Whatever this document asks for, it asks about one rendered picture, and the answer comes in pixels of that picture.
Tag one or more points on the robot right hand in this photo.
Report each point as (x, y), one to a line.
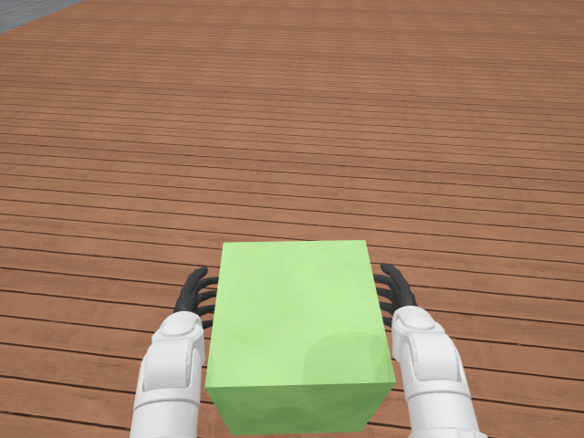
(400, 294)

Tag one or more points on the robot left forearm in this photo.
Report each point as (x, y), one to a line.
(169, 385)

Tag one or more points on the robot left hand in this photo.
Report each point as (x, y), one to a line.
(189, 298)

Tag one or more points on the carton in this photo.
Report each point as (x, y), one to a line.
(298, 343)

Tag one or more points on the robot right forearm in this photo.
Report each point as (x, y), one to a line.
(434, 382)

